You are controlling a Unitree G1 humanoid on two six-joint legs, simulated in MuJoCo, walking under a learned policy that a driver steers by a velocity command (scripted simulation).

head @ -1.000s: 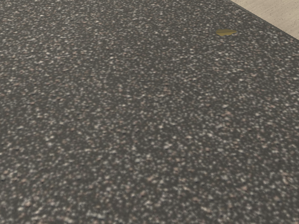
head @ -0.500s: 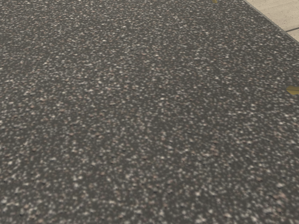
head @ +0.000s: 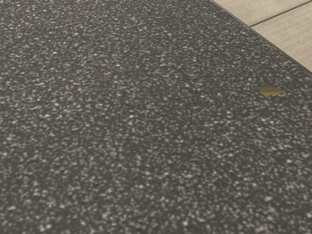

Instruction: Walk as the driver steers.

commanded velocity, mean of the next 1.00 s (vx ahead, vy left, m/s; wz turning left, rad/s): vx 0.02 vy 0.00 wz -0.34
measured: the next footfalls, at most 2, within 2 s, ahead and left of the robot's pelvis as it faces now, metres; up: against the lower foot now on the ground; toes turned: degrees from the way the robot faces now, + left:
right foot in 0.18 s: +0.05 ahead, -0.14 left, +0.00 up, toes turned -13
left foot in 0.64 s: +0.12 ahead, +0.09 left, +0.00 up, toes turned -21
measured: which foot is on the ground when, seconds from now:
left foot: down 0.00-0.18, up 0.20-0.62, down 0.64-1.00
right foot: up 0.00-0.16, down 0.18-1.00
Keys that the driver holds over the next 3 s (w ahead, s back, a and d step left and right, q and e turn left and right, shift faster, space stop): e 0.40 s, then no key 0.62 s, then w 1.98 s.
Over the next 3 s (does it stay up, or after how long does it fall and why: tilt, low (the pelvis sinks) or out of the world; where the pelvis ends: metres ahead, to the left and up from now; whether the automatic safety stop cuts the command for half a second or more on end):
stays up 0.98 -0.28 0.01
